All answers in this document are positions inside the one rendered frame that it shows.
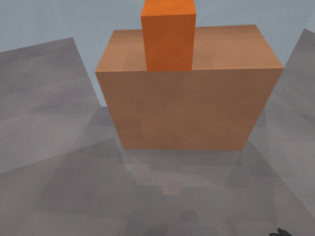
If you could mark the carton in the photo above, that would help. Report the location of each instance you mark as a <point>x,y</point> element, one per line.
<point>168,28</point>

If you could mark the pedestal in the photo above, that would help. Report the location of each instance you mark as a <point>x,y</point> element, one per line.
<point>215,106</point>

